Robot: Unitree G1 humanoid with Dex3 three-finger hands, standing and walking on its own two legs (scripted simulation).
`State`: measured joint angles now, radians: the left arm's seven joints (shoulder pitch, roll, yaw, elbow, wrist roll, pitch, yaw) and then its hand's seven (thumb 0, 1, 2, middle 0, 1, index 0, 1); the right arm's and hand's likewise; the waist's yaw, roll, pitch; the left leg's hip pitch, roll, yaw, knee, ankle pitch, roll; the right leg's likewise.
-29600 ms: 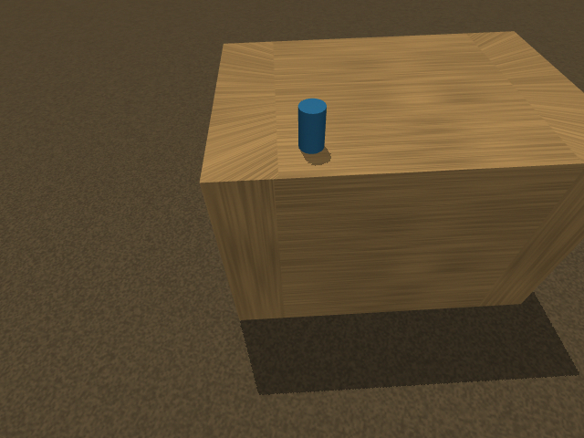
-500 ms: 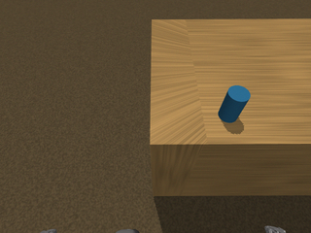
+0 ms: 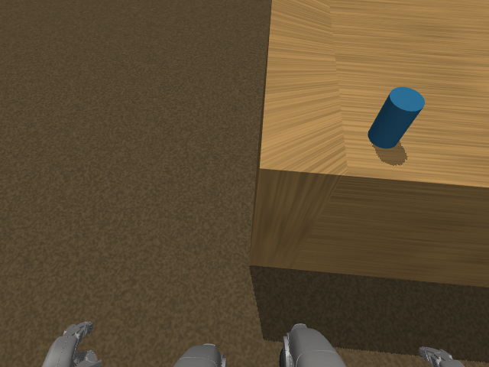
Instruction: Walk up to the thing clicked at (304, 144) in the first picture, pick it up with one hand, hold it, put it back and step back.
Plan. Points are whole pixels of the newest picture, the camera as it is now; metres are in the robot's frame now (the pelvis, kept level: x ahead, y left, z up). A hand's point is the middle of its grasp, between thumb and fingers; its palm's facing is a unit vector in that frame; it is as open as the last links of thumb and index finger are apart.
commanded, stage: step back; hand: right
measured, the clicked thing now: (393, 119) +0.56 -0.27 +0.00
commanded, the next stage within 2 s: none
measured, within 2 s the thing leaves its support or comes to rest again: neither
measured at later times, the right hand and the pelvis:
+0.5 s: hand out of the picture -0.03 -0.28 -0.14, palm faces +0.06 +0.93 -0.36, open 7.4 cm; pelvis -0.12 +0.00 +0.01, yaw -6 degrees
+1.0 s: hand out of the picture -0.18 -0.26 -0.13, palm faces +0.06 +0.91 -0.41, open 7.4 cm; pelvis -0.28 +0.01 +0.00, yaw -8 degrees
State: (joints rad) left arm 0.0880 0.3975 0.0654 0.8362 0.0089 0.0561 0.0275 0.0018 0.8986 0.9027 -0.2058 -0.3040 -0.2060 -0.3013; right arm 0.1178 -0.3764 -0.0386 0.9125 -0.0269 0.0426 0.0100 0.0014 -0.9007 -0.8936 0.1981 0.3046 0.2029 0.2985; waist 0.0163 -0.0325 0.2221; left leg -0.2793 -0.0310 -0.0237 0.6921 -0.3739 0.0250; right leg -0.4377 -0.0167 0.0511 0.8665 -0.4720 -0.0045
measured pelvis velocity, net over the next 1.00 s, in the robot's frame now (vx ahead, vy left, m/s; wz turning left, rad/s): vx -0.28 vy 0.01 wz -0.14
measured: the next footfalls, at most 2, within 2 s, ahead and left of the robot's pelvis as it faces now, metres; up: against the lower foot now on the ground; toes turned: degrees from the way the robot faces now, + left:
right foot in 0.30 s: -0.07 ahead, -0.13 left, +0.00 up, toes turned -4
left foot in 0.66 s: -0.13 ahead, +0.13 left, +0.00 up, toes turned -5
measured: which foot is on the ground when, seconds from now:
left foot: down 0.00-0.32, up 0.34-0.64, down 0.66-1.00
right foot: up 0.00-0.28, down 0.30-0.66, up 0.68-1.00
